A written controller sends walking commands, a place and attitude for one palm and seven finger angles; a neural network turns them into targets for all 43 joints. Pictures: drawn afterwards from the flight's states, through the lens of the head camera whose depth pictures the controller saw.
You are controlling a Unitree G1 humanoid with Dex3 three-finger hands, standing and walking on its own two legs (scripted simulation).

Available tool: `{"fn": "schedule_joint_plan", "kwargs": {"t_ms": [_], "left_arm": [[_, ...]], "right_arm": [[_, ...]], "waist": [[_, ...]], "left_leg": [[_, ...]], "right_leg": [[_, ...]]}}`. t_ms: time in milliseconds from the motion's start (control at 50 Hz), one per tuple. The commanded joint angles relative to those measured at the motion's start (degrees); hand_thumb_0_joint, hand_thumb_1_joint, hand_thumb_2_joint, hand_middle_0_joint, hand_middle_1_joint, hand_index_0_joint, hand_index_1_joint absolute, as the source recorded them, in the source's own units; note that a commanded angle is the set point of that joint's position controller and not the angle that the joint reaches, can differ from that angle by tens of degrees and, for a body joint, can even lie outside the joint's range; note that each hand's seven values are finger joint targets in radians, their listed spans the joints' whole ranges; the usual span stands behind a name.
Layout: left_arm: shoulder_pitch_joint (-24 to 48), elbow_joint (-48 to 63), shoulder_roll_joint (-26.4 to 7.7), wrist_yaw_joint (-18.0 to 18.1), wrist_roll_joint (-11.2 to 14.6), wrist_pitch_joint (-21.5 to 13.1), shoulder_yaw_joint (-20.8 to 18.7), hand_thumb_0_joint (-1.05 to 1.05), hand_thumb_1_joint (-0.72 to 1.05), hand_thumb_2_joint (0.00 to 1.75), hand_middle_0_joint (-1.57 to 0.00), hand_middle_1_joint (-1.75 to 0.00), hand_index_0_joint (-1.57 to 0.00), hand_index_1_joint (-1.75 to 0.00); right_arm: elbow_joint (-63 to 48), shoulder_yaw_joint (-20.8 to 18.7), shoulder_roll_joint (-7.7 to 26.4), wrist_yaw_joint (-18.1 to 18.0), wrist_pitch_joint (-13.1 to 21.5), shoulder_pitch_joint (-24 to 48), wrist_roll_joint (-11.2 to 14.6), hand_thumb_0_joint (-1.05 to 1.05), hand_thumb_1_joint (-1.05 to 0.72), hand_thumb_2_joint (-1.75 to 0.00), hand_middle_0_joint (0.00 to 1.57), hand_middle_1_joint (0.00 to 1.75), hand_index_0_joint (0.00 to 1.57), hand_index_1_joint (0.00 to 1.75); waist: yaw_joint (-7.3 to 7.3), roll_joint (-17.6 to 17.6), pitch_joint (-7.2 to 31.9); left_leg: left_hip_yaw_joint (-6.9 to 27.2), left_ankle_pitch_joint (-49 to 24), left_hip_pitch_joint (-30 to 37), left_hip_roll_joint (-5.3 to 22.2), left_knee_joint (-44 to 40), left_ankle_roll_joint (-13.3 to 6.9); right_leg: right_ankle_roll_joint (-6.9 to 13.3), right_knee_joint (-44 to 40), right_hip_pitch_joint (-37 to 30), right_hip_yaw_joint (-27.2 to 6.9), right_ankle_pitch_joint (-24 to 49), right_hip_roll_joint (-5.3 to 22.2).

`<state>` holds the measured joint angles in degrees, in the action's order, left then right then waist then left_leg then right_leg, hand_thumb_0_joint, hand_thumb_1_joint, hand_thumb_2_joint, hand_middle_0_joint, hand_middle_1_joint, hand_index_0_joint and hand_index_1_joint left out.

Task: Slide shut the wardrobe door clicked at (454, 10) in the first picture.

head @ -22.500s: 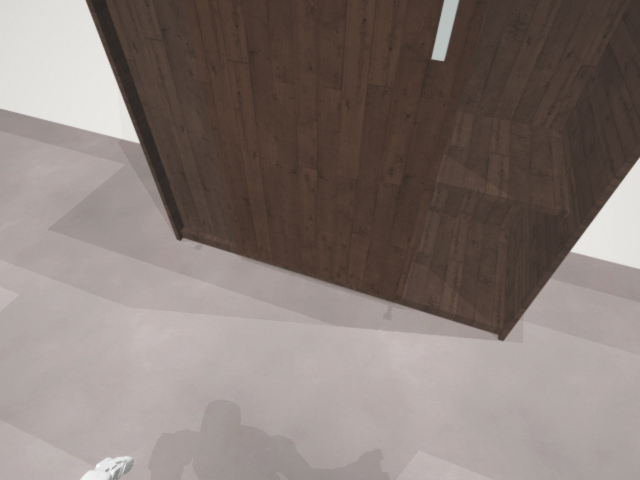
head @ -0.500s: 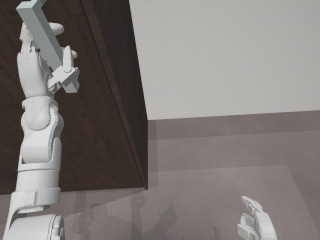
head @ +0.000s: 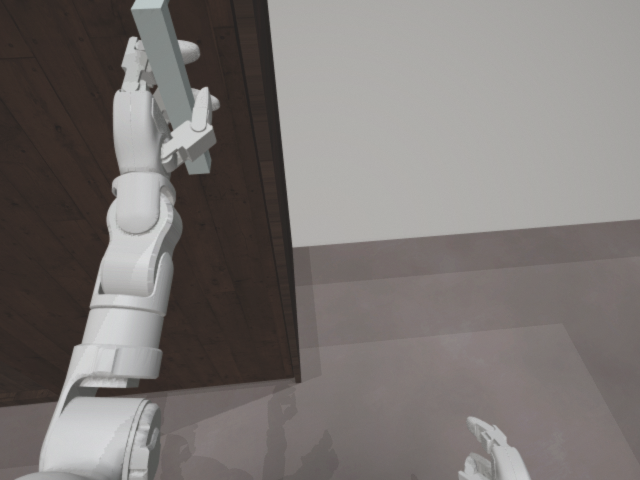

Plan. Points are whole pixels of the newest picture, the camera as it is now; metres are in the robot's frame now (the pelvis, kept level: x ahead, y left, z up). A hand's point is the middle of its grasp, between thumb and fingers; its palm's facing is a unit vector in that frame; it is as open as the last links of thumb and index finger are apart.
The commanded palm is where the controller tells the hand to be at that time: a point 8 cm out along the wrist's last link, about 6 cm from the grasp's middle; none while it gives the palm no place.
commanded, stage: stop walking and hold the door there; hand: left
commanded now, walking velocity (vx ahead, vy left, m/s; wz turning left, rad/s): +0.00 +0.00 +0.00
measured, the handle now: (181, 87) +0.45 +0.17 +0.26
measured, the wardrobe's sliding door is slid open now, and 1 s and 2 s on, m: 0.00 0.00 0.00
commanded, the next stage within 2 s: loosen the grip on the handle in 0.12 s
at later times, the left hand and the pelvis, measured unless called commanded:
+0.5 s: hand (186, 121) +0.41 +0.15 +0.25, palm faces +0.25 -0.97 -0.04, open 10.7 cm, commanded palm +0.37 +0.19 +0.24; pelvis -0.01 -0.03 +0.00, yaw +4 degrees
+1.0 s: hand (187, 125) +0.41 +0.16 +0.24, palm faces +0.13 -0.99 -0.07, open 14.6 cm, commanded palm +0.38 +0.23 +0.24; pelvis +0.02 -0.02 +0.00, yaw +4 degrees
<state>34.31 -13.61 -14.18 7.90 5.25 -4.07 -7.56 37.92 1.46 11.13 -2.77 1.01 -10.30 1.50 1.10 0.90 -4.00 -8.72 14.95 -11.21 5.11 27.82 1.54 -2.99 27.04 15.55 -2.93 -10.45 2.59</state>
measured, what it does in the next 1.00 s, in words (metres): stands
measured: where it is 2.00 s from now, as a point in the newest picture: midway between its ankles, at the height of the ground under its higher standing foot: outside the picture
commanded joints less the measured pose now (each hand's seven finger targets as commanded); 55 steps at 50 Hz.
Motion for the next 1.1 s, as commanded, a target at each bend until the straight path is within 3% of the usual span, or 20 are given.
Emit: {"fn": "schedule_joint_plan", "kwargs": {"t_ms": [0, 180, 200, 220, 240, 260, 280, 300, 340, 380, 420, 500, 580, 600, 620, 720, 760, 820, 900, 1080], "left_arm": [[19.42, 13.27, -6.38, -2.24, -1.19, -4.86, 2.38, 0.0, 0.9, 0.9, -0.45, -1.4, -0.45, -1.4], [18.83, 14.33, -7.57, -2.35, -0.91, -5.51, 1.5, 0.0, 0.9, 0.9, -0.45, -1.4, -0.45, -1.4], [68.69, 10.28, -46.63, -3.07, -10.46, -6.96, -25.11, 0.0, 0.9, 0.9, -0.45, -1.4, -0.45, -1.4], [50.75, -21.35, -16.08, -5.61, -8.17, -0.41, -9.59, 0.0, 0.78, 0.84, -0.45, -1.4, -0.45, -1.4], [35.77, -12.92, -9.02, -5.85, -2.16, -0.13, -8.44, 0.0, 0.66, 0.78, -0.45, -1.4, -0.45, -1.4], [31.15, -7.55, -7.07, -7.84, 0.11, -0.9, -7.93, 0.0, 0.54, 0.73, -0.45, -1.4, -0.45, -1.4], [31.64, -7.78, -11.89, -7.94, 1.49, -1.78, -13.19, 0.0, 0.42, 0.67, -0.45, -1.4, -0.45, -1.4], [35.85, -0.16, -13.92, -7.39, 2.97, -3.51, -13.28, 0.0, 0.3, 0.61, -0.45, -1.4, -0.45, -1.4], [36.73, -5.94, -2.97, -6.27, 1.47, -5.32, -2.33, 0.0, 0.05, 0.49, -0.45, -1.4, -0.45, -1.4], [34.67, -8.84, -4.33, -4.53, -0.39, -8.78, -1.51, 0.0, -0.19, 0.37, -0.45, -1.4, -0.45, -1.4], [35.97, -9.34, -5.8, -3.32, -2.04, -12.71, -0.35, 0.0, -0.43, 0.26, -0.44, -1.38, -0.44, -1.38], [39.92, -7.38, -6.73, -4.94, -3.11, -18.49, 1.84, 0.0, -0.55, 0.2, -0.38, -1.32, -0.38, -1.32], [41.36, -9.24, -9.59, -7.23, -2.5, -19.1, 0.62, 0.0, -0.55, 0.2, -0.33, -1.25, -0.33, -1.25], [39.93, -11.32, -21.09, -7.27, -3.07, -19.04, -8.79, 0.0, -0.55, 0.2, -0.32, -1.23, -0.32, -1.23], [39.34, -9.41, -17.26, -8.19, -2.63, -18.69, -5.19, 0.0, -0.55, 0.2, -0.3, -1.22, -0.3, -1.22], [35.63, -9.66, -16.05, -11.16, 4.1, -16.9, -8.84, 0.0, -0.55, 0.2, -0.25, -1.15, -0.25, -1.15], [33.39, -7.62, -16.89, -11.37, 4.58, -15.97, -10.35, 0.0, -0.55, 0.2, -0.25, -1.15, -0.25, -1.15], [30.49, -3.36, -12.21, -10.84, 4.38, -14.69, -7.51, 0.0, -0.55, 0.2, -0.25, -1.15, -0.25, -1.15], [29.72, -4.11, -15.77, -8.91, 2.71, -13.17, -10.41, 0.0, -0.55, 0.2, -0.25, -1.15, -0.25, -1.15], [26.14, -1.78, -18.84, -9.43, 3.21, -12.06, -14.32, 0.0, -0.55, 0.2, -0.25, -1.15, -0.25, -1.15]], "right_arm": [[-7.59, -2.6, 7.67, -0.98, 2.7, 5.68, -0.01, 0.0, -0.9, -0.9, 0.2, 0.3, 0.2, 0.3], [-7.0, -3.02, 7.47, -1.41, 2.54, 5.46, 0.03, 0.0, -0.9, -0.9, 0.2, 0.3, 0.2, 0.3], [-4.41, -6.27, 8.34, -0.44, 7.11, 5.2, -2.57, 0.0, -0.9, -0.9, 0.2, 0.3, 0.2, 0.3], [-4.71, -4.71, 8.05, 0.23, 10.47, -1.45, -1.8, 0.0, -0.9, -0.9, 0.2, 0.3, 0.2, 0.3], [-3.58, -5.23, 8.14, 0.01, 10.14, -2.66, 1.47, 0.0, -0.9, -0.9, 0.2, 0.3, 0.2, 0.3], [-3.48, -5.13, 9.89, 0.37, 8.81, -4.7, 1.45, 0.0, -0.9, -0.9, 0.2, 0.3, 0.2, 0.3], [-3.87, -4.89, 9.55, -0.14, 8.89, -2.95, 1.56, 0.0, -0.9, -0.9, 0.2, 0.3, 0.2, 0.3], [-4.43, -4.26, 8.8, -0.22, 9.67, -2.1, 0.19, 0.0, -0.9, -0.9, 0.2, 0.3, 0.2, 0.3], [-4.22, -2.95, 6.93, 0.48, 11.22, -0.66, 0.6, 0.0, -0.9, -0.9, 0.2, 0.3, 0.2, 0.3], [-4.08, -2.84, 7.92, 0.81, 12.17, -1.41, 0.82, 0.0, -0.9, -0.9, 0.2, 0.3, 0.2, 0.3], [-4.69, -2.88, 8.85, 1.11, 13.33, -0.84, 0.75, 0.0, -0.9, -0.9, 0.2, 0.3, 0.2, 0.3], [-4.52, -3.28, 8.88, 1.12, 14.66, -0.69, 0.73, 0.0, -0.9, -0.9, 0.2, 0.3, 0.2, 0.3], [-3.37, -3.64, 9.26, 0.67, 15.24, -1.72, 0.95, 0.0, -0.9, -0.9, 0.2, 0.3, 0.2, 0.3], [-2.61, -4.13, 10.48, 0.2, 14.81, -2.33, 0.8, 0.0, -0.9, -0.9, 0.2, 0.3, 0.2, 0.3], [-3.53, -3.55, 9.77, 0.24, 14.4, -1.18, 0.79, 0.0, -0.9, -0.9, 0.2, 0.3, 0.2, 0.3], [-2.64, -3.77, 10.28, -0.47, 13.95, -1.72, 1.13, 0.0, -0.9, -0.9, 0.2, 0.3, 0.2, 0.3], [-2.44, -3.92, 10.36, -0.66, 13.68, -1.56, 0.94, 0.0, -0.9, -0.9, 0.2, 0.3, 0.2, 0.3], [-2.74, -3.82, 9.59, -0.1, 13.64, -2.33, 0.7, 0.0, -0.9, -0.9, 0.2, 0.3, 0.2, 0.3], [-2.44, -3.73, 10.13, 0.01, 12.65, -3.2, 0.27, 0.0, -0.9, -0.9, 0.2, 0.3, 0.2, 0.3], [-4.76, -2.92, 9.26, -1.21, 10.33, -1.03, 0.29, 0.0, -0.9, -0.9, 0.2, 0.3, 0.2, 0.3]], "waist": [[-0.99, 2.25, 19.28], [-0.43, -0.22, 21.36], [-3.75, -18.7, 10.67], [5.37, -16.26, 30.6], [0.81, -12.95, 25.93], [-0.53, -5.84, 35.35], [-2.63, 13.01, 35.11], [-3.18, 16.73, 35.43], [-0.35, 8.04, 22.16], [1.49, -2.9, 12.51], [1.79, -8.84, 10.56], [1.57, -3.84, 16.94], [1.27, -1.8, 19.66], [-0.31, -2.26, 21.0], [-0.11, -1.0, 21.71], [-0.73, -6.54, 20.19], [-1.5, -4.41, 21.67], [-1.69, -1.35, 21.93], [-1.22, -5.5, 20.46], [-2.9, -3.93, 21.74]], "left_leg": [[3.38, -14.23, 6.56, 5.06, -4.61, -3.15], [2.81, -17.17, 8.88, 4.04, -2.77, -2.69], [-0.98, -16.26, 2.59, 5.05, -0.71, -4.29], [5.52, -25.28, 0.9, -3.13, -7.61, -2.26], [4.64, -27.97, 1.47, -1.07, -3.86, -0.41], [5.67, -30.64, 7.68, -0.54, -4.39, 1.45], [3.6, -30.5, 13.29, -1.39, -3.34, 2.63], [3.55, -23.85, 14.12, -2.61, -3.02, 2.63], [3.28, -10.44, 5.57, -2.91, -4.43, 0.18], [4.65, 0.58, -1.08, -2.47, -6.07, -1.14], [4.98, 6.78, -3.05, -2.92, -6.33, -2.11], [4.31, 6.5, -0.86, -3.87, -4.89, -2.59], [4.56, 5.59, -1.26, -4.23, -4.15, -2.76], [4.34, 4.43, -2.95, -4.2, -3.7, -2.97], [4.14, 3.07, -3.27, -4.56, -3.93, -3.14], [4.69, -2.08, -2.51, -4.2, -4.22, -3.09], [4.36, -7.66, -1.36, -4.57, -3.83, -3.01], [4.16, -13.18, 1.26, -4.74, -3.38, -2.69], [4.16, -13.57, -0.73, -4.9, -3.09, -2.83], [4.04, -12.55, 0.01, -4.4, -3.68, -2.5]], "right_leg": [[2.35, -0.06, -5.62, 3.27, 12.06, 0.87], [2.64, -0.94, -6.62, 2.32, 19.15, 2.17], [4.15, -3.63, -3.11, -0.43, 16.83, -0.64], [6.14, 4.56, -8.71, 5.87, 22.56, -3.74], [5.34, 3.45, -6.51, 7.17, 21.77, -2.43], [4.51, 3.39, -8.32, 6.26, 19.13, -2.15], [4.95, 2.73, -6.03, 4.94, 15.12, -1.2], [5.27, 0.89, -6.81, 5.03, 12.14, -1.66], [5.17, -1.97, -3.19, 5.05, 6.24, -1.97], [4.24, -4.25, -0.26, 4.93, -2.1, -1.92], [3.61, -5.29, 1.67, 3.94, -8.91, -1.67], [3.83, -4.26, -0.22, 2.31, -9.85, -1.55], [3.84, -4.65, -2.58, 1.28, -8.97, -1.2], [3.68, -5.23, -5.19, 0.08, -9.11, -0.89], [3.66, -5.02, -6.74, 0.01, -7.72, -0.65], [3.46, -6.38, -9.04, 0.61, -3.13, -0.98], [3.54, -4.34, -10.26, 1.64, 5.57, -1.18], [3.67, -2.44, -9.19, 3.35, 13.14, -1.69], [2.94, -2.27, -8.56, 3.72, 14.14, -1.76], [3.3, -1.98, -10.08, 4.08, 11.78, -2.05]]}}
